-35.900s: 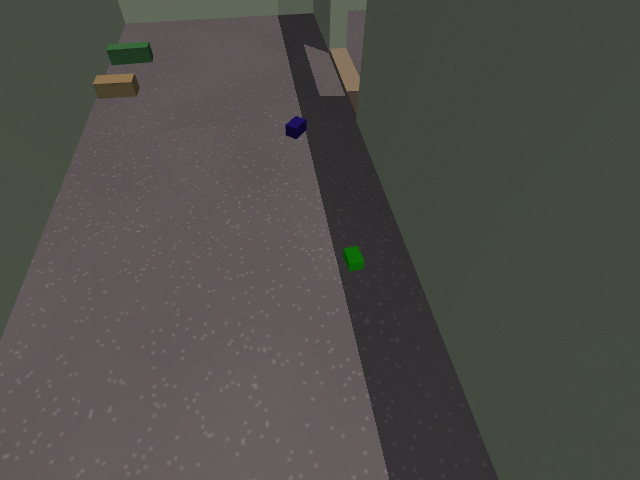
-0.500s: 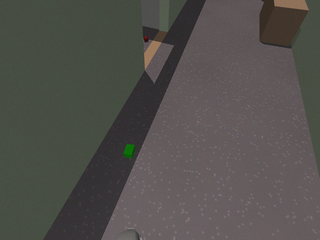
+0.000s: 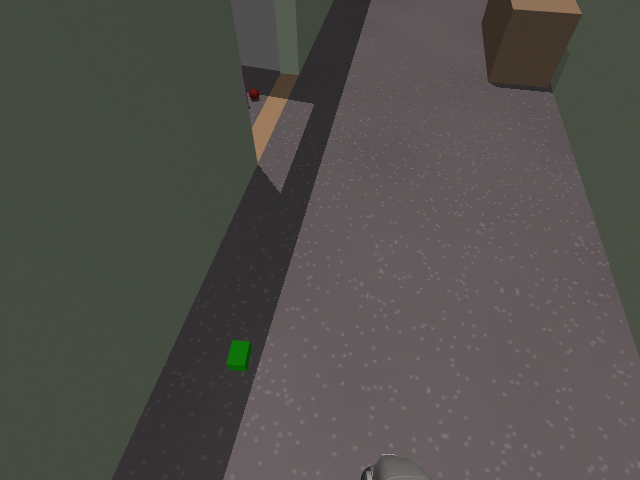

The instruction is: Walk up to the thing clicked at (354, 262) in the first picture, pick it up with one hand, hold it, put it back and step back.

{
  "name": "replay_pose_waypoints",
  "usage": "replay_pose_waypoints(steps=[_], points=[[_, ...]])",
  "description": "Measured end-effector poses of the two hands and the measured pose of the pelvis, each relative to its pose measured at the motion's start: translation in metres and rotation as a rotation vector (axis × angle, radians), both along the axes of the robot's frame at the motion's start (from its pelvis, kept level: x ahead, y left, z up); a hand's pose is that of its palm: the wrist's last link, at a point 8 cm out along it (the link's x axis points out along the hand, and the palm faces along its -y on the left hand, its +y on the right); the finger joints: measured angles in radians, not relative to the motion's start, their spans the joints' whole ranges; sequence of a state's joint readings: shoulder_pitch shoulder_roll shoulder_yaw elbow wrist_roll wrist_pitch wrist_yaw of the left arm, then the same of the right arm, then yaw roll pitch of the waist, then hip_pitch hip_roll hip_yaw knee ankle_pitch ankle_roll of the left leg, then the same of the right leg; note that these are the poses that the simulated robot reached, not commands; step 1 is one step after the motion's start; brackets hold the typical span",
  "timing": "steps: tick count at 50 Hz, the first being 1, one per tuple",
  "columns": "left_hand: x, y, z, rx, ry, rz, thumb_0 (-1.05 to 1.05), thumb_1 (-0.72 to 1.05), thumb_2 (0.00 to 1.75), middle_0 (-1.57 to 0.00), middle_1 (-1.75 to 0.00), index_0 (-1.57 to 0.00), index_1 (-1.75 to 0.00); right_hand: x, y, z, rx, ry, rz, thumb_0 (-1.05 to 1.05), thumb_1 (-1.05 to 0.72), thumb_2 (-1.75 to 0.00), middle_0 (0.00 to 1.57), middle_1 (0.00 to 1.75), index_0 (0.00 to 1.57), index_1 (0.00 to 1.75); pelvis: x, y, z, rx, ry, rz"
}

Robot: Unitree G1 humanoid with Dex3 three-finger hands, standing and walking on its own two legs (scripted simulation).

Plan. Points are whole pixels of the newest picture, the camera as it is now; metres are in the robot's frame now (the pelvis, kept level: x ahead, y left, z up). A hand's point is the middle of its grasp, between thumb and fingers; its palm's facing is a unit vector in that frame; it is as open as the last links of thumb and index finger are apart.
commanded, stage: walk up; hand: left
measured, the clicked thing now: (239, 355) +0.59 +0.25 -0.74
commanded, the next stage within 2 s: none
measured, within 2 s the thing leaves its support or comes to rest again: neither
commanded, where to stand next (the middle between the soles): +0.21 +0.00 m, yaw +1 degrees
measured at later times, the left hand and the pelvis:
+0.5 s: hand out of the picture +0.16 +0.26 -0.15, palm faces +0.03 -0.93 -0.36, open 7.4 cm; pelvis +0.11 +0.00 -0.01, yaw +2 degrees
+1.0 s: hand (131, 476) +0.17 +0.27 -0.14, palm faces +0.02 -0.92 -0.40, open 7.4 cm; pelvis +0.15 -0.01 +0.00, yaw +2 degrees
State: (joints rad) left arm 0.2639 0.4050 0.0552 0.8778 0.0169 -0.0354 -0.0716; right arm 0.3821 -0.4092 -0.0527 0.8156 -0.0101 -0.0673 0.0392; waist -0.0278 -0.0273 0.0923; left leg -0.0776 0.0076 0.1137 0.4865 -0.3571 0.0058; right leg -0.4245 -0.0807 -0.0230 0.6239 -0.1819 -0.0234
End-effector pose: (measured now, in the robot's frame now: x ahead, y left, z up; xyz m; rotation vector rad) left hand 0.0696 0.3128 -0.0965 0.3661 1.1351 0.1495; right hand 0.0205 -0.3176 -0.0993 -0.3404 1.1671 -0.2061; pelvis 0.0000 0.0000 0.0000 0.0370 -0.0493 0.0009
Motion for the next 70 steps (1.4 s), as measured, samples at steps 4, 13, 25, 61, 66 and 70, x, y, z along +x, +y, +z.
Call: replay_pose_waypoints(steps=[4, 13, 25, 61, 66, 70], points=[[0.037, -0.019, 0.004, 0.032, -0.055, -0.006, 0.01, 0.91, 0.89, -0.2, -0.3, -0.2, -0.3, 0.026, -0.015, -0.024, 0.027, 0.028, -0.004, 0.01, -0.9, -0.9, 0.2, 0.3, 0.21, 0.3, 0.026, -0.016, -0.01, -0.031, -0.009, 0.009], [0.055, -0.034, 0.029, 0.047, -0.065, 0.045, 0.01, 0.9, 0.89, -0.21, -0.3, -0.2, -0.3, 0.102, -0.019, -0.014, 0.065, -0.01, 0.045, 0.01, -0.9, -0.9, 0.2, 0.3, 0.21, 0.3, 0.071, -0.027, 0.01, -0.006, -0.016, -0.004], [0.08, -0.006, -0.018, 0.001, 0.008, 0.104, 0.01, 0.9, 0.89, -0.21, -0.3, -0.2, -0.3, 0.152, -0.002, -0.007, -0.044, 0.033, 0.055, 0.01, -0.9, -0.9, 0.2, 0.3, 0.21, 0.3, 0.111, -0.004, -0.007, -0.05, -0.011, 0.035], [0.162, -0.012, -0.009, 0.0, -0.001, 0.088, 0.01, 0.91, 0.89, -0.21, -0.3, -0.2, -0.3, 0.23, 0.022, -0.009, 0.043, 0.013, 0.039, 0.01, -0.9, -0.9, 0.2, 0.3, 0.21, 0.3, 0.163, -0.004, 0.006, -0.043, 0.002, 0.026], [0.179, -0.016, -0.009, -0.014, -0.024, 0.072, 0.01, 0.91, 0.89, -0.21, -0.3, -0.2, -0.3, 0.236, 0.018, -0.003, 0.024, 0.001, 0.024, 0.01, -0.9, -0.9, 0.2, 0.3, 0.21, 0.3, 0.166, -0.004, 0.008, -0.044, -0.001, 0.025], [0.183, -0.017, -0.009, -0.019, -0.017, 0.067, 0.01, 0.91, 0.89, -0.21, -0.3, -0.2, -0.3, 0.239, 0.015, 0.001, 0.014, 0.0, 0.017, 0.01, -0.9, -0.9, 0.2, 0.3, 0.21, 0.3, 0.168, -0.003, 0.01, -0.044, -0.001, 0.025]])
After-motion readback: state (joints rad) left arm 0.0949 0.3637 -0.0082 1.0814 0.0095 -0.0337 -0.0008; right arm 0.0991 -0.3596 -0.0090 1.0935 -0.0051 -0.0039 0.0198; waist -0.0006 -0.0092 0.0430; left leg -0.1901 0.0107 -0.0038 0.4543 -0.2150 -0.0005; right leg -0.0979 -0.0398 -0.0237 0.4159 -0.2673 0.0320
